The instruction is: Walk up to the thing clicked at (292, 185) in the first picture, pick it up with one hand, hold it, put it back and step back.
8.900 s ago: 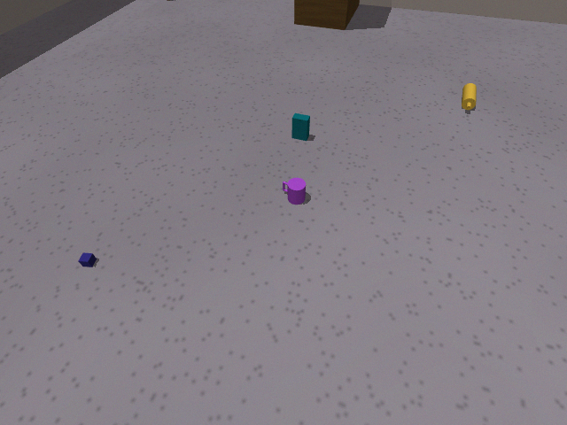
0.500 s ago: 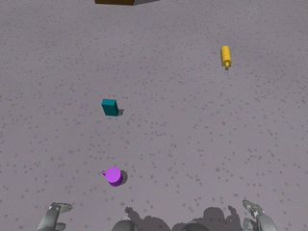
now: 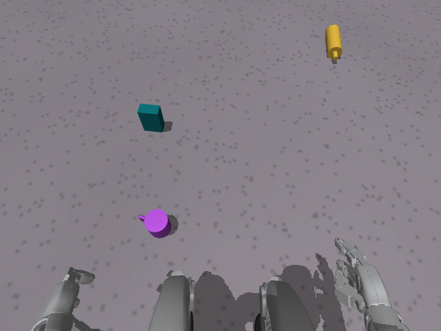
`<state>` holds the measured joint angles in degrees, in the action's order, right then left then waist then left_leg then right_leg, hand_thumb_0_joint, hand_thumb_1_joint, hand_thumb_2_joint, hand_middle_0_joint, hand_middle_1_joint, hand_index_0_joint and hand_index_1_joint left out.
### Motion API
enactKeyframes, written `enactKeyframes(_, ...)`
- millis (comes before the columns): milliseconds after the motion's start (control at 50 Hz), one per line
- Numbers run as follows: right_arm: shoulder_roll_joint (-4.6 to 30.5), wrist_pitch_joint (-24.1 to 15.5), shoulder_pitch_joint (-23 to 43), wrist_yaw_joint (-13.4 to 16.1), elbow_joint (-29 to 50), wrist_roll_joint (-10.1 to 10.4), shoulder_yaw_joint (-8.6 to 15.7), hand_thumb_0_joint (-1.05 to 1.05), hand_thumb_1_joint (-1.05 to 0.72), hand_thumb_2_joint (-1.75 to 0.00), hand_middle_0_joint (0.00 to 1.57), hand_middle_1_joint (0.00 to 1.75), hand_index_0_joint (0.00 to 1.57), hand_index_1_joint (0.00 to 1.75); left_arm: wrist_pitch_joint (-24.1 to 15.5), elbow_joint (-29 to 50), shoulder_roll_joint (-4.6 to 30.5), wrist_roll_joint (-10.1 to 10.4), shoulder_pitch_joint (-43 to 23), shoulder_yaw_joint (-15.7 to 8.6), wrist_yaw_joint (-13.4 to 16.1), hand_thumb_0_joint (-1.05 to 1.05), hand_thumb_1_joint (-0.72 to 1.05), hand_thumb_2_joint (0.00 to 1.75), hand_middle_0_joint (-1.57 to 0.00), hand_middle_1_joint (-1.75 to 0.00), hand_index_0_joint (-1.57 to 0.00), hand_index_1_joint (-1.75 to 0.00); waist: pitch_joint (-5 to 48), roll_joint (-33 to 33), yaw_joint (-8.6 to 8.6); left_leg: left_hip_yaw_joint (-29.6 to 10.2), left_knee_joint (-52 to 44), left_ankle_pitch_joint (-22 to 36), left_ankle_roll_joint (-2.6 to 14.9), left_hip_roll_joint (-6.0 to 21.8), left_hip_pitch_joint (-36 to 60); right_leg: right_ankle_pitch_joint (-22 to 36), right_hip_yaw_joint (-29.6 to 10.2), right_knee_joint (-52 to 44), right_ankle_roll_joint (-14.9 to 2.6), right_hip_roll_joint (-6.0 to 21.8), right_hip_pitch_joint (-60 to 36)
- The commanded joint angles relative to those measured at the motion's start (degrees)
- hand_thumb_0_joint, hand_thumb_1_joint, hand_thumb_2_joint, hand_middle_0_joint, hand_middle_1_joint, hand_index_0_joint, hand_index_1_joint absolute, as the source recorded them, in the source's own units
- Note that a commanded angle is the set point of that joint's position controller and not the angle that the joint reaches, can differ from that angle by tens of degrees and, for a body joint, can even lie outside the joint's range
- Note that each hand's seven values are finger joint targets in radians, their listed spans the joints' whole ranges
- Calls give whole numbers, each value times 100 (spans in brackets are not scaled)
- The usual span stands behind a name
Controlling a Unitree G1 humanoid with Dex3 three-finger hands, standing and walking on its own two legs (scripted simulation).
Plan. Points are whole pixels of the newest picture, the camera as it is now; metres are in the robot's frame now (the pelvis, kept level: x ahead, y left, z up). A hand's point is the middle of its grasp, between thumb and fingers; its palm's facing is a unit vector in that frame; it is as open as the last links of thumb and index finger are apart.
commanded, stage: rise first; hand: left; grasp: from above
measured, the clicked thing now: (154, 222) +0.46 +0.26 -0.59
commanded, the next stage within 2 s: approach in 1.76 s
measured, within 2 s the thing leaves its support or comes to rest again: neither
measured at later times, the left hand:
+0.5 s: hand (120, 256) +0.29 +0.29 -0.34, palm faces -0.47 -0.31 -0.83, open 14.0 cm
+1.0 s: hand (129, 240) +0.35 +0.29 -0.42, palm faces -0.47 -0.05 -0.88, open 14.2 cm
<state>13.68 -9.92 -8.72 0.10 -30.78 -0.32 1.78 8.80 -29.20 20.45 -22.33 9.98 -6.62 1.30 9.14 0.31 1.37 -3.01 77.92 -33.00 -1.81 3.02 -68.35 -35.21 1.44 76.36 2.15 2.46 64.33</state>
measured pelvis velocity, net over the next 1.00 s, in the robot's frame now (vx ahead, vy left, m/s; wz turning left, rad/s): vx -0.08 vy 0.01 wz -0.11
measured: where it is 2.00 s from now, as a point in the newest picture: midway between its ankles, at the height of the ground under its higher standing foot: outside the picture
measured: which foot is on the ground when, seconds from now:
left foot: down 0.00-1.00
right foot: down 0.00-1.00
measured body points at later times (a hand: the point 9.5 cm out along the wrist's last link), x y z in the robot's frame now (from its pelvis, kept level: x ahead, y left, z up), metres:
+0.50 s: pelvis -0.06 +0.00 -0.20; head +0.14 +0.01 +0.20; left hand +0.31 +0.30 -0.29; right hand +0.07 -0.28 -0.33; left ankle +0.03 +0.13 -0.61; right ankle +0.01 -0.15 -0.61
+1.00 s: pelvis -0.08 +0.01 -0.27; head +0.13 +0.05 +0.12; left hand +0.37 +0.29 -0.36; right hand -0.01 -0.28 -0.38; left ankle +0.03 +0.13 -0.61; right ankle +0.01 -0.14 -0.61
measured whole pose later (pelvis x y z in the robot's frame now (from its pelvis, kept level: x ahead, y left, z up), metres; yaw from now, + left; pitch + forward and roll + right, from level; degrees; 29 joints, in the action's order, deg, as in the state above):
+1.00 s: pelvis -0.08 +0.01 -0.27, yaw -6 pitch +32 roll -7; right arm 15.2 -1.2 -7.9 -5.5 -43.3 -5.3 1.9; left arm -14.1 -69.3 39.5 -67.9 -41.8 -6.4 15.9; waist 6.1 -0.4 7.0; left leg -8.9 130.2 -36.5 -1.7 1.9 -126.7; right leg -39.6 1.0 127.3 3.0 -0.4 120.4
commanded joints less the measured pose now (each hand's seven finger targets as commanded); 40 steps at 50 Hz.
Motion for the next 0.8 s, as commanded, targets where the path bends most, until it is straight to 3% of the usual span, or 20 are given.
enactKeyframes(0,959,-321,40,-33,418,47,427,0,-86,-89,20,30,20,30,-678,347,1090,-639,-936,-314,236,0,-55,99,-5,-109,-5,-109,1774,487,108,114,-193,1050,178,-194,699,1132,56,10,-317,-254,450)
enactKeyframes(40,1031,-350,70,-65,313,54,452,0,-86,-89,20,30,20,30,-890,213,1224,-881,-1284,-345,342,0,-56,100,-5,-109,-5,-109,2008,624,94,4,8,946,134,-168,504,1038,88,415,-336,-244,903)
enactKeyframes(60,1050,-358,85,-60,264,63,465,0,-87,-90,20,30,20,30,-983,231,1459,-1017,-1442,-476,410,0,-56,100,-5,-110,-5,-110,2255,737,26,27,213,1085,141,-175,464,1130,81,580,-338,-248,1050)
enactKeyframes(80,1098,-343,85,-80,217,59,498,0,-88,-90,20,30,20,30,-1042,164,1431,-1120,-1508,-392,450,0,-57,100,-5,-109,-5,-110,2389,703,29,-1,325,1082,136,-165,382,1110,102,728,-347,-247,1194)
enactKeyframes(100,1116,-332,65,-95,143,67,498,0,-88,-90,20,30,20,30,-1091,19,1609,-1257,-1600,-526,510,0,-57,101,-6,-110,-5,-110,2541,743,-29,17,525,1284,150,-170,258,1251,91,903,-350,-257,1305)
enactKeyframes(160,1139,-244,29,-144,-41,44,540,0,-88,-90,20,30,20,30,-1227,-416,1642,-1562,-2072,-421,620,0,-58,102,-6,-109,-5,-110,2845,625,-10,75,1069,1412,194,-184,-212,1337,116,1279,-346,-286,1671)
enactKeyframes(280,1186,-40,-167,-255,-319,-21,610,0,-86,-89,20,30,20,30,-1510,-961,2193,-2202,-3287,-573,760,0,-55,103,-5,-109,-5,-109,3380,256,-53,236,2075,1148,299,-204,-1298,1246,101,1802,-306,-340,1951)
enactKeyframes(320,1226,26,-209,-288,-381,-46,634,0,-87,-90,20,30,20,30,-1622,-1063,2530,-2419,-3729,-676,791,0,-55,103,-5,-108,-5,-109,3617,245,-99,260,2297,1015,300,-205,-1545,1126,103,1999,-307,-350,2033)
enactKeyframes(380,1247,119,-296,-298,-467,-90,659,0,-87,-90,20,30,20,30,-1767,-1281,2659,-2654,-4308,-631,842,0,-55,104,-5,-108,-5,-109,3509,251,-39,262,2496,606,296,-189,-1860,734,171,2166,-314,-368,2379)
enactKeyframes(440,1246,259,-492,-321,-646,-128,656,0,-87,-90,20,30,20,30,-1850,-1677,2746,-2860,-4428,-607,868,0,-55,104,-4,-109,-5,-109,3600,146,9,275,2725,443,324,-193,-2146,557,201,2315,-304,-394,2437)
enactKeyframes(460,1261,279,-412,-324,-554,-144,652,0,-87,-90,20,30,20,30,-1920,-1498,2900,-2949,-4813,-606,883,0,-54,103,-4,-109,-5,-109,3590,251,24,269,2807,352,327,-185,-2242,468,215,2393,-310,-402,2596)
enactKeyframes(480,1250,331,-572,-324,-773,-158,641,0,-87,-90,20,30,20,30,-1921,-1903,2912,-3027,-4695,-619,902,0,-55,104,-4,-108,-5,-108,3406,313,29,234,2797,105,318,-189,-2267,199,268,2476,-334,-415,2885)
enactKeyframes(500,1274,368,-492,-331,-705,-166,650,0,-88,-90,20,30,20,30,-1985,-1666,3085,-3097,-4981,-667,940,0,-55,103,-5,-109,-5,-108,3418,479,-15,222,2780,-3,303,-191,-2274,87,297,2562,-357,-424,2978)
enactKeyframes(540,1301,447,-538,-342,-752,-186,630,0,-88,-90,20,30,20,30,-2082,-1705,3102,-3275,-5422,-560,1004,0,-56,104,-5,-106,-5,-106,3349,663,137,160,2875,-280,300,-191,-2344,-122,358,2736,-380,-438,3358)
enactKeyframes(560,1297,503,-547,-345,-822,-203,608,0,-88,-90,20,30,20,30,-2100,-1979,3184,-3334,-5320,-613,1052,0,-55,103,-5,-106,-5,-106,3281,605,120,150,2932,-326,301,-193,-2394,-191,367,2775,-378,-435,3373)
enactKeyframes(580,1290,541,-589,-349,-833,-214,584,0,-89,-90,20,30,20,30,-2135,-2064,3142,-3395,-5439,-550,1103,0,-55,103,-5,-106,-6,-105,3212,579,206,163,3028,-354,318,-208,-2549,-216,379,2802,-366,-437,3458)
enactKeyframes(680,1356,686,-691,-389,-909,-287,526,0,-90,-90,20,30,20,30,-2287,-2245,3329,-3820,-6023,-470,1353,0,-57,104,-5,-101,-5,-102,3368,936,255,130,3325,-20,292,-220,-2491,149,466,3194,-403,-436,3803)
enactKeyframes(700,1360,708,-739,-397,-963,-312,504,0,-90,-90,20,30,20,30,-2249,-2769,3293,-3876,-5785,-487,1393,0,-56,103,-5,-102,-5,-102,3146,775,313,119,3374,-50,306,-219,-2625,121,493,3207,-397,-448,3880)
enactKeyframes(720,1367,704,-674,-416,-848,-327,495,0,-90,-90,20,30,20,30,-2314,-2313,3269,-3893,-6179,-408,1435,0,-57,104,-6,-100,-5,-101,3251,893,332,89,3357,-16,290,-229,-2570,166,520,3278,-407,-431,3898)
enactKeyframes(780,1415,762,-779,-434,-1026,-378,480,0,-90,-90,20,30,20,30,-2274,-2914,3448,-4151,-6179,-436,1533,0,-56,103,-6,-100,-5,-100,3129,1058,348,75,3444,-181,273,-214,-2604,49,557,3412,-424,-446,4151)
